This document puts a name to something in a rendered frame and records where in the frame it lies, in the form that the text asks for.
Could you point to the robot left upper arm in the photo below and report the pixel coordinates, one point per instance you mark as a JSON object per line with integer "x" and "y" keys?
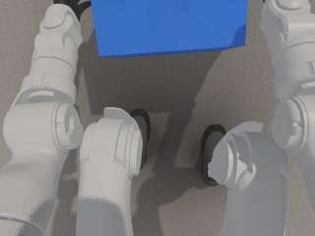
{"x": 40, "y": 136}

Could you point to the right robot thigh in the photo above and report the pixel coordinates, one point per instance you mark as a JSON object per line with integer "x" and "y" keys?
{"x": 248, "y": 164}

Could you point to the robot right upper arm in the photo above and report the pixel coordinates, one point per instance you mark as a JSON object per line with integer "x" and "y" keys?
{"x": 293, "y": 128}

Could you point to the robot left hand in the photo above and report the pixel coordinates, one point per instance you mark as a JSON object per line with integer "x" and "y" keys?
{"x": 73, "y": 4}

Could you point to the robot right forearm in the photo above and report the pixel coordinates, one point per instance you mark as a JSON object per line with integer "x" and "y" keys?
{"x": 289, "y": 28}

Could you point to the left robot shin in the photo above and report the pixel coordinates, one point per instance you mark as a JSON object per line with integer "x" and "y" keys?
{"x": 108, "y": 112}

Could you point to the carton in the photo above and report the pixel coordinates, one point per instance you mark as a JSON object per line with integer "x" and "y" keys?
{"x": 132, "y": 28}

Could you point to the robot left forearm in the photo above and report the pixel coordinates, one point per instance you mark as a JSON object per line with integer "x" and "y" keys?
{"x": 54, "y": 60}

